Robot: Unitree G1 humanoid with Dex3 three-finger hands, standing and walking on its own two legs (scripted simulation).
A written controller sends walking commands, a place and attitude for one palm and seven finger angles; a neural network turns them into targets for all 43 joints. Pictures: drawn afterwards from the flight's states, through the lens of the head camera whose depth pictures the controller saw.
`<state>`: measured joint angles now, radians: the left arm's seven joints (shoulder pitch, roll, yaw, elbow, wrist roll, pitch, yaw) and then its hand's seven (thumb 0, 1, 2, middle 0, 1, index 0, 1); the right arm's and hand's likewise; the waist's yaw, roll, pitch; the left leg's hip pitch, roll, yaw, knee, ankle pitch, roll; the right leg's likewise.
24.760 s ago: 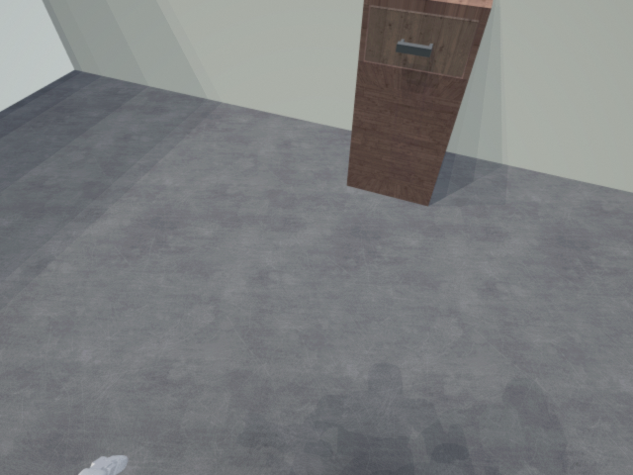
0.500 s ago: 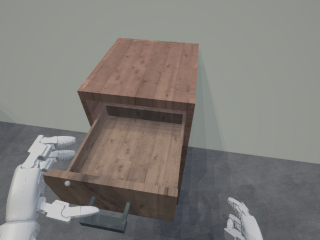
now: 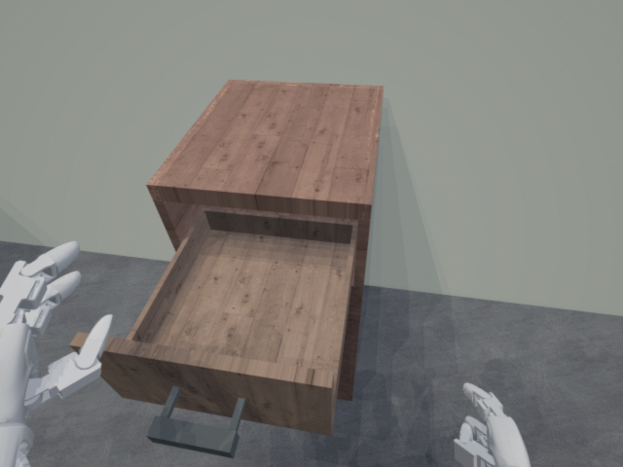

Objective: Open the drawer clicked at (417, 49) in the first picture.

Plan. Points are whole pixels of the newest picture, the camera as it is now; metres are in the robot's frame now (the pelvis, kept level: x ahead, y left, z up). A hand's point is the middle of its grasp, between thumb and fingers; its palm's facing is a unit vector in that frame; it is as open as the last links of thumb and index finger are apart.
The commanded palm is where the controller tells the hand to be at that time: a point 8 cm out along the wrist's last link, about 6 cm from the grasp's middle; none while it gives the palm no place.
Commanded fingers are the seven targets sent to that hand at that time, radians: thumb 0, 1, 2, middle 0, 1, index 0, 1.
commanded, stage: draw the hand back to the body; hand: left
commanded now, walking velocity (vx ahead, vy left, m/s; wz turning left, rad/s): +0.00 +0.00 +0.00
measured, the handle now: (200, 418) +0.20 +0.19 -0.06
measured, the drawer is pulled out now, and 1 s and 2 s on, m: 0.29 0.29 0.29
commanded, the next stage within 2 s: step back with the hand held close in 0.24 s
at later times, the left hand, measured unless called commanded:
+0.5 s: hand (96, 347) +0.18 +0.22 +0.16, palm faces +0.36 -0.80 -0.48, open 7.4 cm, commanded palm +0.12 +0.26 +0.18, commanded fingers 0.00 0.90 0.90 -0.20 -0.30 -0.20 -0.30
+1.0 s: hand (43, 409) +0.13 +0.25 +0.15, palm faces +0.31 -0.81 -0.50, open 7.4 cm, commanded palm +0.07 +0.29 +0.18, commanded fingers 0.00 0.90 0.90 -0.20 -0.30 -0.20 -0.30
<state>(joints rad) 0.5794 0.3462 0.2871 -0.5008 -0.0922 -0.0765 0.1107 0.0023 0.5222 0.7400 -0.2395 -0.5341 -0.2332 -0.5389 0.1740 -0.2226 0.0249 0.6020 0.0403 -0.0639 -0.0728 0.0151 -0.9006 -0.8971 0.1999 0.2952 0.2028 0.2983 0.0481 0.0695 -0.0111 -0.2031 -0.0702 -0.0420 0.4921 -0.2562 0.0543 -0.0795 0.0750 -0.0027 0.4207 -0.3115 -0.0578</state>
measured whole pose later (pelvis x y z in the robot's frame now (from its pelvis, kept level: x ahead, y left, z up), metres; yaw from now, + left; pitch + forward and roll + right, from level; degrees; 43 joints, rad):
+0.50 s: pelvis -0.01 -0.02 +0.00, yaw +0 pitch +0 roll -1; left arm 0.57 0.37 0.35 -0.48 -0.07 -0.16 0.09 0.01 0.88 0.90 -0.21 -0.30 -0.21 -0.30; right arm 0.16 -0.24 0.00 0.58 0.04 -0.01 -0.05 0.01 -0.90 -0.90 0.20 0.30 0.20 0.30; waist 0.02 0.07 0.01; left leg -0.26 -0.04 -0.06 0.51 -0.25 0.03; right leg -0.12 0.11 -0.02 0.40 -0.28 -0.08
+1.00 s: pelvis -0.06 +0.01 -0.01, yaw +0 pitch +2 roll -2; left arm 0.67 0.42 0.38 -0.61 -0.06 -0.17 0.13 0.01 0.89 0.90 -0.22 -0.30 -0.21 -0.30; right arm 0.16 -0.20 0.01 0.54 0.04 0.00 -0.07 0.01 -0.90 -0.90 0.20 0.30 0.20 0.30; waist 0.00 0.02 0.01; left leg -0.42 -0.06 -0.04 0.56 -0.18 0.06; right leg -0.32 0.08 -0.02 0.54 -0.26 -0.04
